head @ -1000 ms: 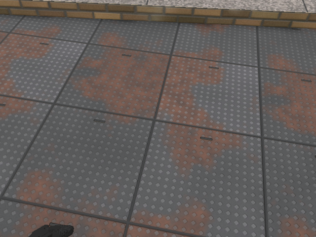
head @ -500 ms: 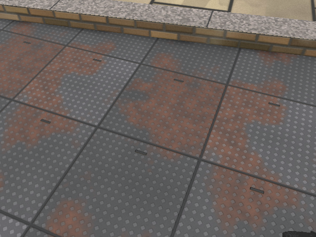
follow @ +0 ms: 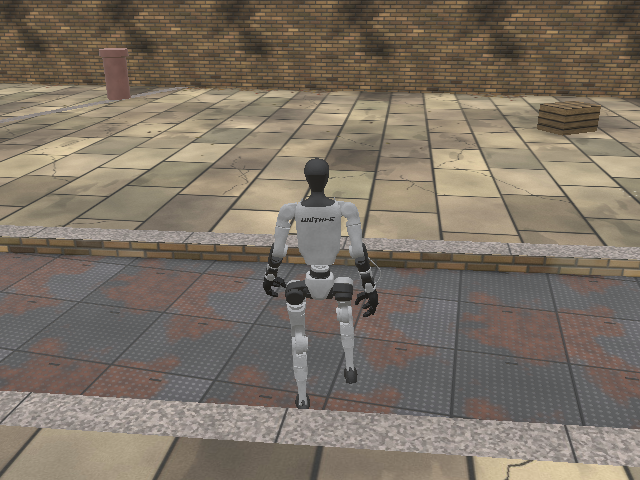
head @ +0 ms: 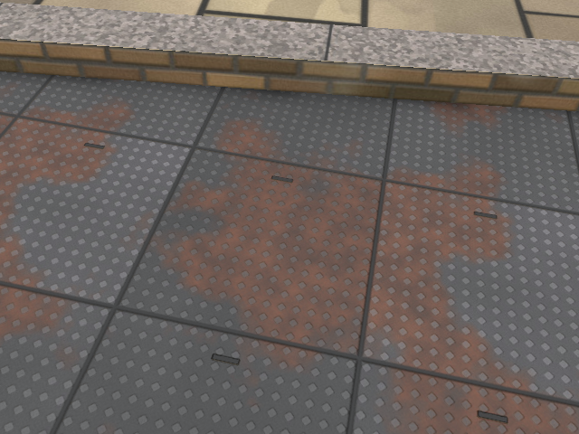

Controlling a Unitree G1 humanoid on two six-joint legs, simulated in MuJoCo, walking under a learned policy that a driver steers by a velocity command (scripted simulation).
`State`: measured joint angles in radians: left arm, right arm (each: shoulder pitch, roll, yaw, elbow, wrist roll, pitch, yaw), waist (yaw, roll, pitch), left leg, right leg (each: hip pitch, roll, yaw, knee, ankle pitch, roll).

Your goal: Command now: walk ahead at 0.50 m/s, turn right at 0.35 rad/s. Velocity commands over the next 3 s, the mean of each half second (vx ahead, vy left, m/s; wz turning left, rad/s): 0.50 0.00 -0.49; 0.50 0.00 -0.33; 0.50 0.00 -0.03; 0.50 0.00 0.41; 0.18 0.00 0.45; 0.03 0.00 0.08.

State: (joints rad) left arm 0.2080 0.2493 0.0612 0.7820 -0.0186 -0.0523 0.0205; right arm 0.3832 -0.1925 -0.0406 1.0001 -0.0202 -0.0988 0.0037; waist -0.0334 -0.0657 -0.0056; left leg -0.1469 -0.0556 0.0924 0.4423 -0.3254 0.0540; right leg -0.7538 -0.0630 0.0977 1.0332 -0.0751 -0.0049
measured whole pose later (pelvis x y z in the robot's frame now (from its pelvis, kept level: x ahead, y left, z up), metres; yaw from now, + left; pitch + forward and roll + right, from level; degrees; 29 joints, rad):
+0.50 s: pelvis +0.27 -0.05 +0.01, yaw -17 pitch +2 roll +1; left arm 0.34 0.25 0.07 0.75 -0.02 -0.05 0.00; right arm 0.08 -0.29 -0.07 0.79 -0.02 -0.09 -0.01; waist 0.04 0.02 0.03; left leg -0.66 0.10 -0.11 0.88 -0.16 -0.04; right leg -0.21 0.13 0.10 0.36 -0.16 -0.11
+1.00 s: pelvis +0.55 -0.08 +0.01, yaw -26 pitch +2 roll +1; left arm 0.18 0.28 0.06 0.71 -0.01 -0.06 0.00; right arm 0.35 -0.25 -0.05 0.86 0.01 -0.09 0.02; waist -0.06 -0.04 0.02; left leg -0.13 -0.06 -0.01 0.28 -0.18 0.05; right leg -0.62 -0.08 0.05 0.89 -0.21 0.00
